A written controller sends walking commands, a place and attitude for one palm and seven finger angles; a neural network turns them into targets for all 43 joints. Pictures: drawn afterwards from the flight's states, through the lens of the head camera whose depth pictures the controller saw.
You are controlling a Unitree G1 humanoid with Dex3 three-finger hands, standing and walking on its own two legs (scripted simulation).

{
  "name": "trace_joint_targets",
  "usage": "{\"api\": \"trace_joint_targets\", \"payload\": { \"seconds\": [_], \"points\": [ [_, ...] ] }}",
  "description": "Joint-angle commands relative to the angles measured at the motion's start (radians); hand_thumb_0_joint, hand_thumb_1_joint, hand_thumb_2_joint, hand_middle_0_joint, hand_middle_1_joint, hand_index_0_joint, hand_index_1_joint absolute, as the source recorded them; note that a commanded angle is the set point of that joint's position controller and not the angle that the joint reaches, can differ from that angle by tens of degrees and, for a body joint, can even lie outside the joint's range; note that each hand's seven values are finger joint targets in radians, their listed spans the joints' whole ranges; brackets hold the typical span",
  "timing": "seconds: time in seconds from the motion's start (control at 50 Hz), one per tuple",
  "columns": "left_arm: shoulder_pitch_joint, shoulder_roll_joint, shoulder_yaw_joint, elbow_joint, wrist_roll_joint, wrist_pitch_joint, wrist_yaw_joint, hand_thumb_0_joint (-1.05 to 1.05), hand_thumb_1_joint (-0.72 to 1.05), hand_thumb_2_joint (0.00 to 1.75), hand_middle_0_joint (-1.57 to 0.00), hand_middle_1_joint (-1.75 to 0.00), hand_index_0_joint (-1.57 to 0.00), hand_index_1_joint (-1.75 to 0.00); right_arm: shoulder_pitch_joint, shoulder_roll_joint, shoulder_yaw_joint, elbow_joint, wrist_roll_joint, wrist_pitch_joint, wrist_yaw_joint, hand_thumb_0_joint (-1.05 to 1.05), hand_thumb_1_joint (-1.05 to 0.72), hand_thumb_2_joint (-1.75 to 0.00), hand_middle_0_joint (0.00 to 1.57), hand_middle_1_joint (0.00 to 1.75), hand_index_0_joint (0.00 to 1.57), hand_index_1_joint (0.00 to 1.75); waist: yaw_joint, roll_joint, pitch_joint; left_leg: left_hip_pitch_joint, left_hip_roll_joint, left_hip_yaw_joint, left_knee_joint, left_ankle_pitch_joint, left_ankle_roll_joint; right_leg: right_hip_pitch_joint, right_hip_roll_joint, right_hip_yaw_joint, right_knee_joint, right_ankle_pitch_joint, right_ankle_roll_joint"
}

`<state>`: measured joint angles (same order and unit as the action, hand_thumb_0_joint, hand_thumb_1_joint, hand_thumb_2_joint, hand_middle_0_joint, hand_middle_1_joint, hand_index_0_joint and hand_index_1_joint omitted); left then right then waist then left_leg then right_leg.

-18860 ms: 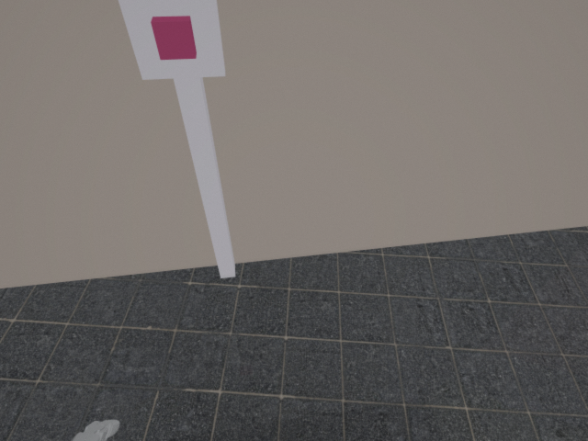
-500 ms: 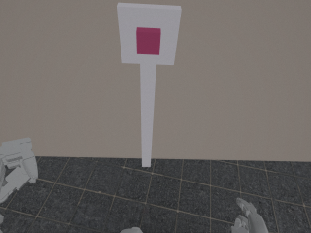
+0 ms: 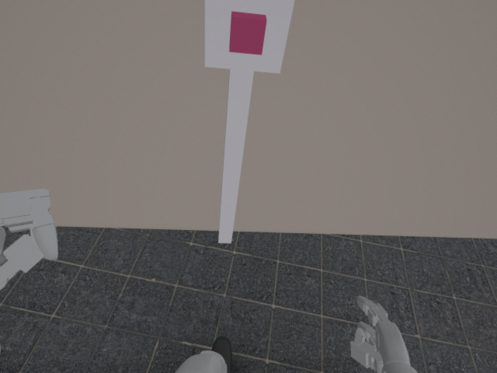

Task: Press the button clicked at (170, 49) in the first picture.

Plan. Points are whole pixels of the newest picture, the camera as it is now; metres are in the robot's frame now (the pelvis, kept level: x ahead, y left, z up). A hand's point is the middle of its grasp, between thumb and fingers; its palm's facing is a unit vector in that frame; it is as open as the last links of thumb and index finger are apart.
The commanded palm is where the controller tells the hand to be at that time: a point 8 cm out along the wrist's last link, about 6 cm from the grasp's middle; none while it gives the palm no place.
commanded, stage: stop stepping back and stand still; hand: left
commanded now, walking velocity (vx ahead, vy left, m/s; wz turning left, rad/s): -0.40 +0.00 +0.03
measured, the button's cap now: (247, 33) +0.72 +0.07 +0.21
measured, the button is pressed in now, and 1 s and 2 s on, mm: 0 0 0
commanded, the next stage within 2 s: none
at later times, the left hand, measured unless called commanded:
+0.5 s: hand out of the picture +0.05 +0.28 +0.21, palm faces +0.24 -0.89 -0.39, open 3.1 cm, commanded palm -0.02 +0.33 +0.21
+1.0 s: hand out of the picture +0.07 +0.25 +0.20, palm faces +0.37 -0.83 -0.43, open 3.1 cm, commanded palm +0.02 +0.30 +0.21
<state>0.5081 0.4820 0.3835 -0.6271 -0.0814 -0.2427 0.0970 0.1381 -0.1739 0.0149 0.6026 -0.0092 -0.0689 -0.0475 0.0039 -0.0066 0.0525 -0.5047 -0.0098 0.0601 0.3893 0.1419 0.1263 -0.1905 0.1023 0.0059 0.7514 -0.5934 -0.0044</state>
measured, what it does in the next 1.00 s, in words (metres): walks backwards: left foot, then right foot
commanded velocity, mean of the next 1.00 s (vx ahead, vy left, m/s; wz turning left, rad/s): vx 0.18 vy -0.07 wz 0.00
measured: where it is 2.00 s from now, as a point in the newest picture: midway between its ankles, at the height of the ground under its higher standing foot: outside the picture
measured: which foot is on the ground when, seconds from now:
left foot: down 0.00-0.08, up 0.10-0.28, down 0.30-1.00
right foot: down 0.00-0.28, up 0.30-0.74, down 0.76-1.00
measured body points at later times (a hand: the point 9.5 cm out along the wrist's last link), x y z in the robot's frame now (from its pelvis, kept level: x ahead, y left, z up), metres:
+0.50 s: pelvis -0.15 +0.06 +0.04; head -0.14 +0.13 +0.48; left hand +0.03 +0.32 +0.24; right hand -0.03 -0.16 -0.03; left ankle -0.12 +0.14 -0.71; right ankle -0.12 -0.08 -0.61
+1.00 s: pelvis -0.11 +0.02 +0.01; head -0.12 +0.03 +0.46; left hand +0.05 +0.29 +0.22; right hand +0.04 -0.23 -0.06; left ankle -0.07 +0.15 -0.71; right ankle -0.21 -0.04 -0.71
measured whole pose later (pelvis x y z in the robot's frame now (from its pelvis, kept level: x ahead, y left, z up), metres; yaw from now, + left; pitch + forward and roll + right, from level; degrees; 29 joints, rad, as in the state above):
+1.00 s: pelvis -0.11 +0.02 +0.01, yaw -1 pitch -1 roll +1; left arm 0.63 0.39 0.36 -0.61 -0.04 -0.22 0.15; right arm 0.22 -0.21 -0.01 0.62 0.01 -0.07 -0.08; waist 0.00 -0.04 -0.01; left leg -0.32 0.01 0.06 0.59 -0.22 0.01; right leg -0.10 0.01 -0.09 0.59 -0.47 -0.06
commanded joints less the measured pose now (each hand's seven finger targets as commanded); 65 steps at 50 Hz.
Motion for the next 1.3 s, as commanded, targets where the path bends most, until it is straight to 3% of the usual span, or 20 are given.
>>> {"api": "trace_joint_targets", "payload": {
  "seconds": [0.0, 0.04, 0.06, 0.08, 0.1, 0.16, 0.24, 0.26, 0.3, 0.32, 0.42, 0.66, 0.74, 0.78, 0.94, 1.0, 1.06, 1.16, 1.22, 1.28],
  "points": [
    [0.079, 0.158, 0.193, -0.192, -0.037, -0.046, 0.029, 0.00, 0.90, 0.90, -1.30, -1.50, -1.30, -1.50, -0.093, -0.153, -0.073, -0.170, -0.038, -0.045, -0.009, 0.00, -0.90, -0.90, 0.20, 0.30, 0.20, 0.30, 0.040, 0.285, -0.240, -0.025, 0.244, -0.225, -0.422, -0.683, -0.225, 0.188, 0.076, -0.112, 0.095, -0.032, -0.063],
    [0.164, 0.144, 0.188, -0.205, -0.021, -0.049, 0.033, 0.00, 0.90, 0.90, -1.30, -1.50, -1.30, -1.50, -0.062, -0.142, -0.074, -0.185, 0.008, -0.045, 0.005, 0.00, -0.90, -0.90, 0.20, 0.30, 0.20, 0.30, 0.051, 0.149, -0.264, 0.081, 0.042, 0.041, 0.049, -0.593, -0.219, 0.032, -0.040, -0.084, -0.235, 0.020, -0.092],
    [0.181, 0.155, 0.174, -0.248, -0.013, -0.042, 0.036, 0.00, 0.90, 0.90, -1.30, -1.50, -1.30, -1.50, -0.056, -0.134, -0.087, -0.182, 0.035, -0.035, 0.006, 0.00, -0.90, -0.90, 0.20, 0.30, 0.20, 0.30, 0.023, -0.189, -0.210, 0.287, -0.068, 0.041, 0.608, -0.567, -0.251, -0.425, -0.314, 0.199, -0.565, -0.143, -0.124],
    [0.158, 0.175, 0.180, -0.301, 0.010, -0.033, 0.039, 0.00, 0.90, 0.90, -1.30, -1.50, -1.30, -1.50, -0.076, -0.152, -0.102, -0.174, 0.014, -0.018, 0.004, 0.00, -0.90, -0.90, 0.20, 0.30, 0.20, 0.30, 0.019, -0.292, -0.076, 0.185, -0.106, -0.131, 1.055, -0.603, -0.214, -0.736, -0.540, 0.557, -0.724, -0.336, -0.224],
    [0.063, 0.177, 0.202, -0.346, 0.013, -0.009, 0.038, 0.00, 0.90, 0.90, -1.30, -1.50, -1.30, -1.50, -0.011, -0.132, -0.107, -0.130, -0.013, 0.001, 0.019, 0.00, -0.90, -0.90, 0.20, 0.30, 0.20, 0.30, -0.031, -0.205, -0.056, 0.077, -0.060, -0.183, 1.267, -0.536, -0.201, -0.804, -0.554, 0.389, -0.692, -0.318, -0.230],
    [-0.009, 0.131, 0.163, -0.217, 0.036, 0.010, 0.030, 0.00, 0.90, 0.90, -1.30, -1.50, -1.30, -1.50, -0.047, -0.091, -0.055, -0.180, 0.000, -0.020, -0.032, 0.00, -0.90, -0.90, 0.20, 0.30, 0.20, 0.30, -0.047, -0.121, 0.014, 0.124, 0.082, -0.106, 0.824, -0.575, -0.153, -0.606, -0.334, 0.126, -0.590, -0.260, -0.116],
    [-0.197, 0.065, 0.039, -0.178, 0.065, -0.026, 0.067, 0.00, 0.90, 0.90, -1.30, -1.50, -1.30, -1.50, 0.049, -0.155, -0.046, -0.081, -0.010, -0.100, -0.056, 0.00, -0.90, -0.90, 0.20, 0.30, 0.20, 0.30, -0.056, 0.243, -0.001, 0.216, 0.049, -0.057, -0.072, -0.551, -0.109, -0.188, -0.211, -0.036, -0.094, 0.131, -0.060],
    [-0.251, 0.050, 0.019, -0.210, 0.072, -0.042, 0.078, 0.00, 0.90, 0.90, -1.30, -1.50, -1.30, -1.50, 0.064, -0.185, -0.062, -0.107, -0.013, -0.114, -0.052, 0.00, -0.90, -0.90, 0.20, 0.30, 0.20, 0.30, -0.045, 0.464, -0.016, 0.310, 0.238, -0.389, -0.145, -0.632, -0.045, -0.381, -0.120, -0.090, 0.157, 0.039, -0.003],
    [-0.277, 0.124, 0.073, -0.254, 0.103, -0.075, 0.075, 0.00, 0.90, 0.90, -1.30, -1.50, -1.30, -1.50, 0.037, -0.178, -0.076, -0.138, -0.005, -0.135, -0.040, 0.00, -0.90, -0.90, 0.20, 0.30, 0.20, 0.30, -0.026, 0.278, -0.031, 0.270, 0.394, -0.603, -0.197, -0.728, 0.083, -0.510, -0.099, 0.012, 0.420, 0.107, 0.003],
    [-0.177, 0.179, 0.123, -0.270, 0.078, -0.084, 0.061, 0.00, 0.90, 0.90, -1.30, -1.50, -1.30, -1.50, 0.040, -0.159, -0.072, -0.116, -0.013, -0.139, -0.024, 0.00, -0.90, -0.90, 0.20, 0.30, 0.20, 0.30, -0.039, 0.259, -0.094, 0.313, 0.366, -0.698, -0.214, -0.754, 0.030, -0.555, -0.086, 0.046, 0.509, 0.114, -0.001],
    [0.223, 0.097, 0.113, -0.365, 0.051, -0.052, 0.049, 0.00, 0.90, 0.90, -1.30, -1.50, -1.30, -1.50, -0.004, -0.144, -0.077, -0.150, 0.006, -0.108, 0.031, 0.00, -0.90, -0.90, 0.20, 0.30, 0.20, 0.30, -0.012, 0.189, -0.156, 0.371, 0.217, -0.363, -0.168, -0.563, -0.111, -0.507, -0.084, -0.031, 0.374, 0.346, 0.013],
    [0.099, 0.058, 0.069, -0.127, 0.053, 0.029, 0.085, 0.00, 0.90, 0.90, -1.30, -1.50, -1.30, -1.50, 0.015, -0.136, -0.064, -0.110, -0.015, -0.052, -0.040, 0.00, -0.90, -0.90, 0.20, 0.30, 0.20, 0.30, -0.014, 0.196, -0.114, 0.225, 0.197, -0.206, -0.189, -0.632, -0.077, 0.030, -0.029, -0.163, -0.314, 0.077, -0.032],
    [0.065, 0.095, 0.063, -0.151, 0.046, 0.044, 0.065, 0.00, 0.90, 0.90, -1.30, -1.50, -1.30, -1.50, -0.012, -0.120, -0.058, -0.117, 0.000, -0.024, -0.019, 0.00, -0.90, -0.90, 0.20, 0.30, 0.20, 0.30, -0.011, -0.176, -0.102, -0.061, 0.023, -0.052, 0.388, -0.499, -0.114, 0.176, -0.409, 0.312, -0.531, 0.372, -0.181],
    [-0.018, 0.136, 0.116, -0.199, 0.045, 0.000, 0.080, 0.00, 0.90, 0.90, -1.30, -1.50, -1.30, -1.50, -0.029, -0.120, -0.052, -0.121, 0.004, -0.050, -0.014, 0.00, -0.90, -0.90, 0.20, 0.30, 0.20, 0.30, -0.016, -0.165, -0.122, -0.130, 0.032, -0.059, 0.549, -0.549, -0.135, 0.201, -0.460, 0.270, -0.436, 0.693, -0.224],
    [0.058, 0.077, 0.115, -0.171, 0.033, -0.039, 0.081, 0.00, 0.90, 0.90, -1.30, -1.50, -1.30, -1.50, -0.019, -0.128, -0.056, -0.126, 0.013, -0.051, -0.043, 0.00, -0.90, -0.90, 0.20, 0.30, 0.20, 0.30, -0.021, 0.055, -0.097, 0.376, 0.041, -0.019, 0.086, -0.053, -0.080, -0.020, -0.245, -0.005, -0.190, 0.863, -0.018],
    [0.028, 0.076, 0.121, -0.134, 0.038, -0.045, 0.072, 0.00, 0.90, 0.90, -1.30, -1.50, -1.30, -1.50, 0.007, -0.143, -0.061, -0.139, 0.020, -0.052, -0.030, 0.00, -0.90, -0.90, 0.20, 0.30, 0.20, 0.30, -0.008, 0.195, -0.138, 0.449, 0.226, -0.280, 0.076, 0.229, 0.042, -0.140, -0.108, -0.027, -0.037, 0.419, 0.067],
    [0.070, 0.059, 0.106, -0.091, 0.049, -0.030, 0.055, 0.00, 0.90, 0.90, -1.30, -1.50, -1.30, -1.50, -0.010, -0.144, -0.059, -0.135, 0.022, -0.064, -0.016, 0.00, -0.90, -0.90, 0.20, 0.30, 0.20, 0.30, 0.000, 0.138, -0.054, 0.258, 0.230, -0.227, 0.030, -0.005, -0.010, -0.023, -0.116, -0.014, -0.275, 0.189, 0.025],
    [0.162, 0.078, 0.144, -0.111, 0.036, -0.043, 0.060, 0.00, 0.90, 0.90, -1.30, -1.50, -1.30, -1.50, -0.021, -0.123, -0.056, -0.166, 0.035, -0.034, 0.004, 0.00, -0.90, -0.90, 0.20, 0.30, 0.20, 0.30, 0.001, -0.163, -0.171, 0.026, 0.006, -0.005, 0.369, -0.444, -0.107, 0.264, -0.335, 0.180, -0.340, 1.317, 0.024],
    [0.176, 0.080, 0.148, -0.140, 0.033, -0.047, 0.064, 0.00, 0.90, 0.90, -1.30, -1.50, -1.30, -1.50, -0.044, -0.120, -0.048, -0.173, 0.034, -0.039, -0.004, 0.00, -0.90, -0.90, 0.20, 0.30, 0.20, 0.30, 0.015, -0.089, -0.181, 0.039, 0.004, 0.000, 0.244, -0.444, -0.086, 0.313, -0.312, 0.093, -0.261, 1.364, 0.025],
    [0.145, 0.085, 0.133, -0.197, 0.026, -0.048, 0.075, 0.00, 0.90, 0.90, -1.30, -1.50, -1.30, -1.50, 0.001, -0.134, -0.051, -0.157, 0.030, -0.046, -0.017, 0.00, -0.90, -0.90, 0.20, 0.30, 0.20, 0.30, -0.024, 0.037, -0.275, 0.474, 0.031, -0.026, 0.097, 0.160, -0.032, 0.086, -0.191, -0.034, -0.052, 1.230, 0.082]
  ]
}}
